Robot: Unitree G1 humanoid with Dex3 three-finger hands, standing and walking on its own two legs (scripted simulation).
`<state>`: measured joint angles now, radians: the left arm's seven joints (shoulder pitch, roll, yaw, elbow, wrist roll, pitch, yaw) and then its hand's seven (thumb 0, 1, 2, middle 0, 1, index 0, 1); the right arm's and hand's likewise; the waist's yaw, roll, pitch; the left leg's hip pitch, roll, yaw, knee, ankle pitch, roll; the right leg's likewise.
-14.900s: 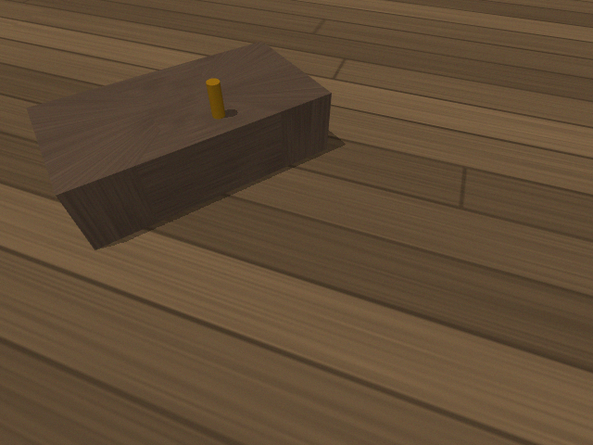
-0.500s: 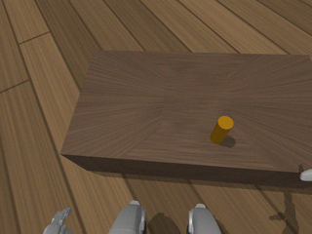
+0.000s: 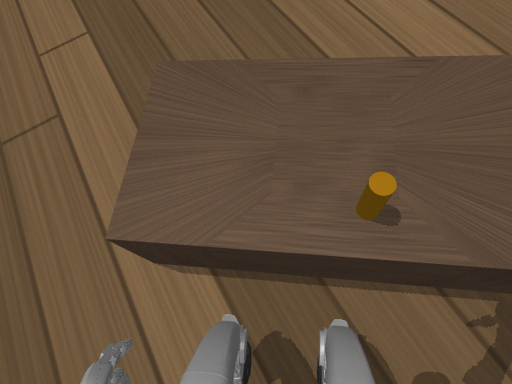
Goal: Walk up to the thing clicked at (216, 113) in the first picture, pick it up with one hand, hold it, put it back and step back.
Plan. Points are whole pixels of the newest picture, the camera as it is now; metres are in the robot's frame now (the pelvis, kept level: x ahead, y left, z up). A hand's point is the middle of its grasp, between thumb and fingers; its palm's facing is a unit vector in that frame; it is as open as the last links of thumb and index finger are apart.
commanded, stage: go down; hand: right
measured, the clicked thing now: (374, 197) +0.50 -0.20 -0.27
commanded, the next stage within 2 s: approach in 0.32 s
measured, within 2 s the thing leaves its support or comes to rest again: neither
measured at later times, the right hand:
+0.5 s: hand out of the picture +0.41 -0.38 +0.01, palm faces +0.19 +0.98 -0.11, open 17.5 cm
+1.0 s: hand (445, 208) +0.45 -0.32 -0.20, palm faces +0.11 +0.99 +0.00, open 17.5 cm
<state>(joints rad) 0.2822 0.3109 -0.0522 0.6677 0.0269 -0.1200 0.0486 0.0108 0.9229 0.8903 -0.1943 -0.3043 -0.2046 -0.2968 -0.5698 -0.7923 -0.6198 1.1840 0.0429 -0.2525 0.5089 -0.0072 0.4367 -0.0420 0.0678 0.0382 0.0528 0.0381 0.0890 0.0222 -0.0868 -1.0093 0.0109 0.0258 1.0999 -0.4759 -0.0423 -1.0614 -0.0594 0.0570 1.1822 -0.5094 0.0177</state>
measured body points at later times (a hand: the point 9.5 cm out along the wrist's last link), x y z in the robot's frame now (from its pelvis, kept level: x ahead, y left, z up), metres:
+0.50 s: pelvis +0.00 -0.01 -0.01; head +0.16 -0.05 +0.41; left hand +0.07 +0.27 -0.10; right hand +0.39 -0.43 +0.02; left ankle +0.02 +0.15 -0.64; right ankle +0.02 -0.12 -0.64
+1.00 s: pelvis -0.05 +0.00 -0.21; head +0.17 -0.05 +0.17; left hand +0.05 +0.28 -0.32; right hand +0.43 -0.37 -0.20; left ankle +0.02 +0.15 -0.64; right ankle +0.02 -0.12 -0.64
